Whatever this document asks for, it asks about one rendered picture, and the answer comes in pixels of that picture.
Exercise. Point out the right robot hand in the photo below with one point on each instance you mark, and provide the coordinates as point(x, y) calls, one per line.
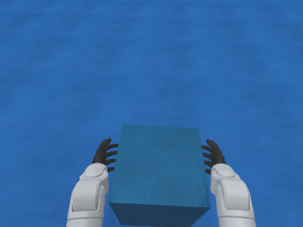
point(216, 155)

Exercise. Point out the carton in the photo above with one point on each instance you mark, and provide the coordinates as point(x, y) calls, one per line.
point(159, 177)

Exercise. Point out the robot left forearm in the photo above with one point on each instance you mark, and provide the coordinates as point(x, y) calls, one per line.
point(87, 202)

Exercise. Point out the left robot hand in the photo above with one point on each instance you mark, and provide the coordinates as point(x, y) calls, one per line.
point(101, 154)

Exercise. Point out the robot right forearm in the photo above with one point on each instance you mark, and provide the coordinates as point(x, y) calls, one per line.
point(233, 199)

